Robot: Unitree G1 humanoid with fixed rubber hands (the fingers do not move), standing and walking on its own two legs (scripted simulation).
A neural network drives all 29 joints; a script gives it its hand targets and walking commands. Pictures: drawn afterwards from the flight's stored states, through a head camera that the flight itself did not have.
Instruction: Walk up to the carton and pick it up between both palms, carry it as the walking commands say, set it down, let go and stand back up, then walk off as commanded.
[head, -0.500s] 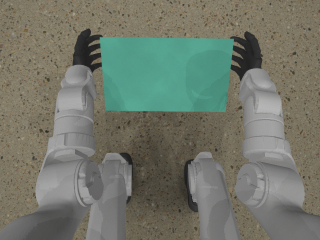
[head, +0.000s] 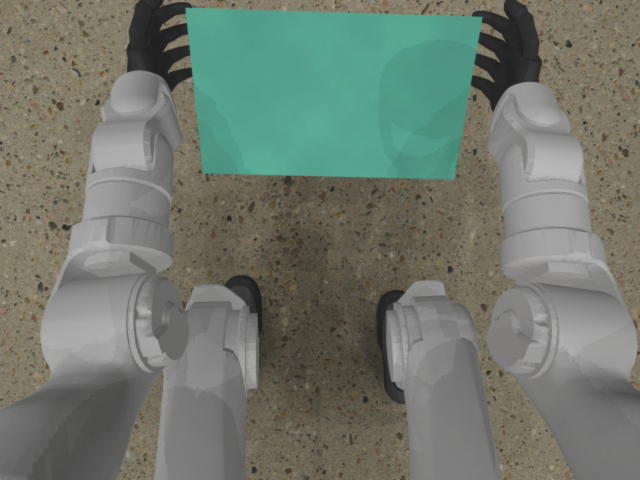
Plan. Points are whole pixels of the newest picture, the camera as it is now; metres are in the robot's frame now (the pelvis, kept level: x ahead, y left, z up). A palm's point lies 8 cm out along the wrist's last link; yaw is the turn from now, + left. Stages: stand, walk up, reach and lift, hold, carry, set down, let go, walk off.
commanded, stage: set down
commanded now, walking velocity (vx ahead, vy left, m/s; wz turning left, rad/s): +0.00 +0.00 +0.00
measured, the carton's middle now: (329, 93) +0.55 +0.00 -0.22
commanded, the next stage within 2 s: none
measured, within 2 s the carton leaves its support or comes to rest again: neither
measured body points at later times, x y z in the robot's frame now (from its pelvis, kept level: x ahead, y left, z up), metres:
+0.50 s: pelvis +0.01 +0.00 -0.04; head +0.37 +0.00 +0.23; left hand +0.56 +0.18 -0.21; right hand +0.55 -0.19 -0.21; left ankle +0.14 +0.15 -0.39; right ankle +0.11 -0.14 -0.39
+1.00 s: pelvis +0.01 +0.00 -0.05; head +0.37 +0.00 +0.22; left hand +0.56 +0.18 -0.21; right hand +0.55 -0.19 -0.21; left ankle +0.14 +0.15 -0.39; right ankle +0.11 -0.14 -0.39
